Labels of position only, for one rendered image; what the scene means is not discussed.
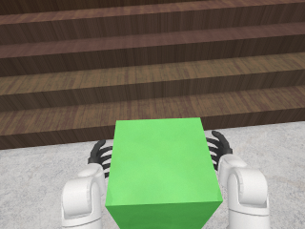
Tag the robot left forearm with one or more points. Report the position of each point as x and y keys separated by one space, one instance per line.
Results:
x=81 y=199

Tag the carton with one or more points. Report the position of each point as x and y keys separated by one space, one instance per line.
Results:
x=161 y=175

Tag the robot right forearm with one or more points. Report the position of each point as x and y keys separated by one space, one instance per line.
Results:
x=247 y=193

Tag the robot right hand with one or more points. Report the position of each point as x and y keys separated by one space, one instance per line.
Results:
x=223 y=147

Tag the robot left hand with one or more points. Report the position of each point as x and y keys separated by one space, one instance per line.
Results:
x=96 y=155

